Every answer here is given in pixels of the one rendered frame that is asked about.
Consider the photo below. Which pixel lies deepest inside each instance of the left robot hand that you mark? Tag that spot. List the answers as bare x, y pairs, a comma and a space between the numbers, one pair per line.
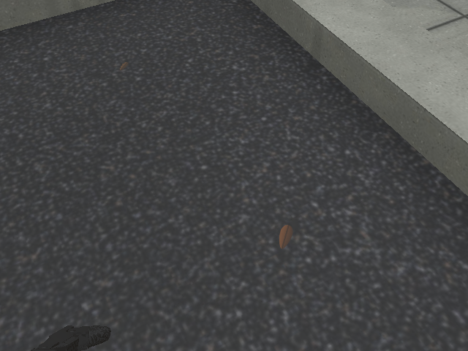
75, 339

